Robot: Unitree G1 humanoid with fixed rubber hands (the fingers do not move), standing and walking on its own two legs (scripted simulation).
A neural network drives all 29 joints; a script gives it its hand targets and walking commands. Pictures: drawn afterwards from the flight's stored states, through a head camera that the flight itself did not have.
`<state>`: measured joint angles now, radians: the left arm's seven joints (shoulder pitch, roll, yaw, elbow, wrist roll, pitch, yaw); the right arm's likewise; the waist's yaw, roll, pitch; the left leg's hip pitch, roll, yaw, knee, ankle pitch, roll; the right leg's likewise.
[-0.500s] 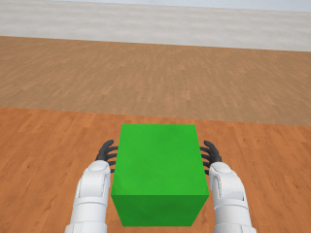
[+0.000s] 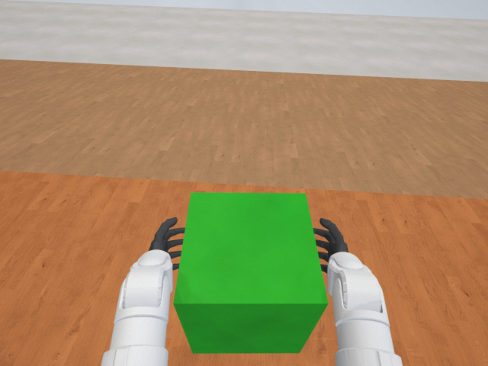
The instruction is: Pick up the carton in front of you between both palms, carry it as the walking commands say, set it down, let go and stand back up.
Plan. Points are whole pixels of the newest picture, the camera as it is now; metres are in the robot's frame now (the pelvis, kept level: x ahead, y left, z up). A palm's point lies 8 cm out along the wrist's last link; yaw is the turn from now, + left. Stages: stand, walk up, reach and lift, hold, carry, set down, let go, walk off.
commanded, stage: carry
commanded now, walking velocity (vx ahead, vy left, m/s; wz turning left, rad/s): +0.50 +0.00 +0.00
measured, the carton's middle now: (247, 276) +0.31 +0.00 -0.02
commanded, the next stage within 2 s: none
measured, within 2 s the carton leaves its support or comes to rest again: neither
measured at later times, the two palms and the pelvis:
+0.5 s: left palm (180, 188) +0.43 +0.14 +0.08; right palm (332, 196) +0.42 -0.16 +0.08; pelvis +0.18 +0.00 +0.00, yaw -3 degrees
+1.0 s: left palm (217, 112) +0.72 +0.09 +0.10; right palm (326, 113) +0.73 -0.21 +0.10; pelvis +0.48 -0.07 +0.01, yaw +0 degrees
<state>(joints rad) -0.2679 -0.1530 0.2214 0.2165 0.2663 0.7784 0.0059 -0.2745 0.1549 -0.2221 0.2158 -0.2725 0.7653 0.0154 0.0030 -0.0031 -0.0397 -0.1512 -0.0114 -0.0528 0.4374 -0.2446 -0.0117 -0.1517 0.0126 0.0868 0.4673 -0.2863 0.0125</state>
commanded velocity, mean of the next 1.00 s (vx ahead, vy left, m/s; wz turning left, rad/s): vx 0.50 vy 0.00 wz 0.00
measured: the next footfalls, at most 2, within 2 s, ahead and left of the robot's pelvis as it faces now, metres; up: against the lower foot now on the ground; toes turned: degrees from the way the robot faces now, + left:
left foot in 0.36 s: +0.19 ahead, +0.09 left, +0.00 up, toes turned +10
right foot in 0.72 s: +0.48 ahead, -0.15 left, +0.00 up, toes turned -14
